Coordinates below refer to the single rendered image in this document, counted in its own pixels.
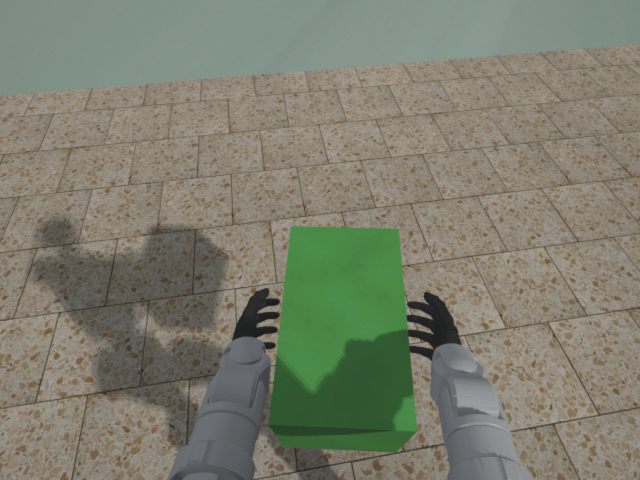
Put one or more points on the right robot forearm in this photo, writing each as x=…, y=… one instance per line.
x=475, y=430

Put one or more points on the carton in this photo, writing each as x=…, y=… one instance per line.
x=343, y=377

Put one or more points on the robot right hand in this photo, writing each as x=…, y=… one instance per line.
x=442, y=325

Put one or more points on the robot left hand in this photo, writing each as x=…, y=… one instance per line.
x=247, y=323

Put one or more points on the left robot forearm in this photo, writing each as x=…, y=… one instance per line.
x=227, y=426

